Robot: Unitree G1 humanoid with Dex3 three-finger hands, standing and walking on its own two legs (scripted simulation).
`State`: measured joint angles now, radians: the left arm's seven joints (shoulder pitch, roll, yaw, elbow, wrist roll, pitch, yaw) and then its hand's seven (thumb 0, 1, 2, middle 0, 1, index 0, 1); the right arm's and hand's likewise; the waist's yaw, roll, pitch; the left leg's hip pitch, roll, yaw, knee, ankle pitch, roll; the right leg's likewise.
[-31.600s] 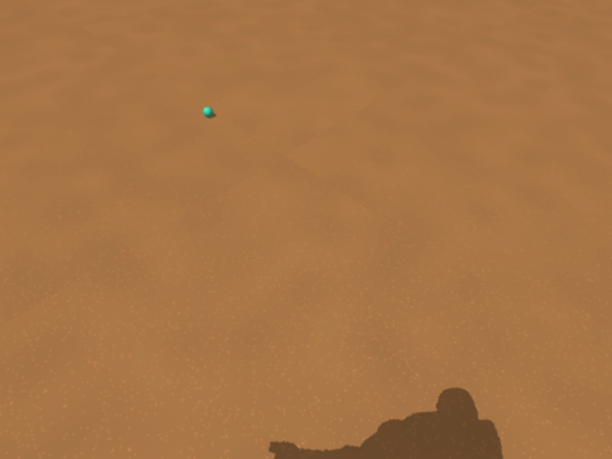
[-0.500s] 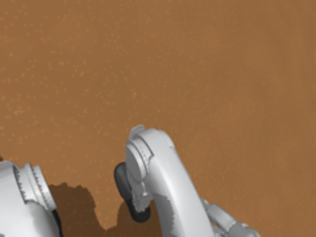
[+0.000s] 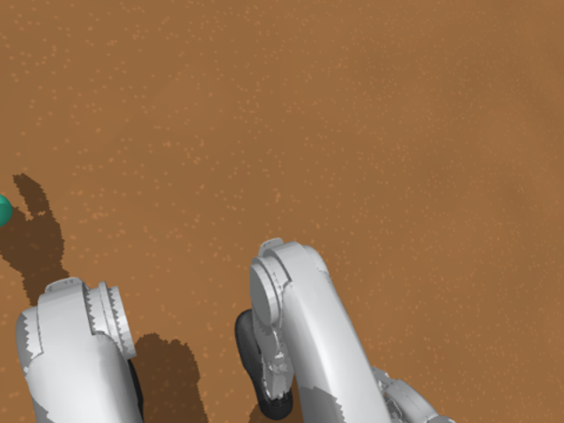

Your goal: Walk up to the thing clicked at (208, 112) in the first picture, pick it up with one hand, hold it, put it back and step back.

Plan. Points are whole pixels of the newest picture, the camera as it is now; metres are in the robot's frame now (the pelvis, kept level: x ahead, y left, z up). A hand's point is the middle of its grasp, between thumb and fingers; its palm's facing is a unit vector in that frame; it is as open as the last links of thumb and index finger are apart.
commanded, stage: withdraw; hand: left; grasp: from above
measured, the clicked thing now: out of the picture +0.43 +0.33 -0.28
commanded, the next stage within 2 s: home in 0.52 s
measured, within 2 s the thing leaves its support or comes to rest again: neither
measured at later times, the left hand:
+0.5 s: hand out of the picture +0.39 +0.33 -0.11, palm faces -0.49 -0.11 -0.86, open 13.9 cm
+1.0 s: hand out of the picture +0.41 +0.34 -0.08, palm faces -0.31 -0.31 -0.90, open 11.2 cm
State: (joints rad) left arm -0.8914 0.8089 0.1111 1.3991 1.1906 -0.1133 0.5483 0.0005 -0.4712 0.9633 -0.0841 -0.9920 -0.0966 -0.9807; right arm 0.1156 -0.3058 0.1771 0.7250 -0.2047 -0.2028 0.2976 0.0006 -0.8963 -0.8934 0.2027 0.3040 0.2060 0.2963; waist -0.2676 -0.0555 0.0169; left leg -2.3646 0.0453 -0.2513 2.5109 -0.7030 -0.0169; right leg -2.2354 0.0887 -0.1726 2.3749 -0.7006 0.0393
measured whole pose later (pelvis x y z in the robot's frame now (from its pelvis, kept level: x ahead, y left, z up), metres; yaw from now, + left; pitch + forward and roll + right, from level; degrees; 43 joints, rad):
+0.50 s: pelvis -0.02 -0.01 +0.04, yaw +6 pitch +31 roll -8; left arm -0.98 0.74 -0.03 1.46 1.20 -0.21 0.28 0.00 -0.49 1.00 -0.09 -1.00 -0.09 -1.00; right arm 0.14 -0.32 0.12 0.68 -0.12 -0.03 0.11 0.00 -0.89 -0.89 0.20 0.30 0.20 0.30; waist -0.23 -0.03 -0.05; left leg -2.26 0.03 -0.15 2.32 -0.60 -0.01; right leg -2.17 0.05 -0.10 2.26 -0.64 0.02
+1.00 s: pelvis +0.00 +0.00 +0.06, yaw +6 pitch +35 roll -9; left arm -0.74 0.65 0.10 1.02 0.93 -0.06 0.21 0.00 0.11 0.89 -0.23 -0.56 -0.22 -0.58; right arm 0.21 -0.23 0.05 0.70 -0.08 -0.02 0.14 0.00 -0.89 -0.89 0.20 0.30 0.21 0.30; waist -0.17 0.04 -0.10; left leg -2.24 0.03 -0.14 2.28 -0.67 0.00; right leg -2.14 0.05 -0.09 2.21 -0.71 0.03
